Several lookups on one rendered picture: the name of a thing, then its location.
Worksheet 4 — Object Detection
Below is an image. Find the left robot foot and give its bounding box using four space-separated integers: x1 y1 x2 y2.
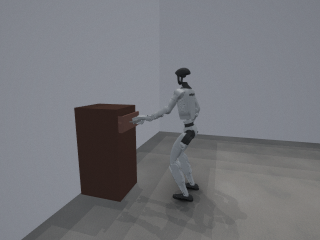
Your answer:
172 193 193 202

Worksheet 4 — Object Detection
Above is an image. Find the right robot forearm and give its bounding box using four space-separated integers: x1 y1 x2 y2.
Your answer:
190 112 199 122

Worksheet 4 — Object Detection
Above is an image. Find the left robot thigh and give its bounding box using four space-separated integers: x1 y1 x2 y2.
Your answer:
170 131 193 169

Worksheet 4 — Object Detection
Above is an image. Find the handle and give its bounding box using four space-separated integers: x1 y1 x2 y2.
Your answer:
129 120 141 124

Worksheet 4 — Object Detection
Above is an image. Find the left robot hand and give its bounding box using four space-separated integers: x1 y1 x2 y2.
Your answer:
132 115 146 125

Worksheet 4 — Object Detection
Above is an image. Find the left robot forearm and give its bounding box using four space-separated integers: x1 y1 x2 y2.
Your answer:
145 106 168 122

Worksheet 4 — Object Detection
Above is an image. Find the cabinet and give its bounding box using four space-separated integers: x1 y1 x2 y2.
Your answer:
74 103 137 202

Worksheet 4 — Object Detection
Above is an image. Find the robot left upper arm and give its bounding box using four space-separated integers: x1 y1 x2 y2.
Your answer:
165 88 186 114

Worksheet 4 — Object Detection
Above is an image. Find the robot right upper arm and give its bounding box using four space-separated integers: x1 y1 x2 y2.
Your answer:
193 90 200 113

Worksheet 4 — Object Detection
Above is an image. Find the drawer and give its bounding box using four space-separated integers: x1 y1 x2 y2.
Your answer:
118 111 139 133

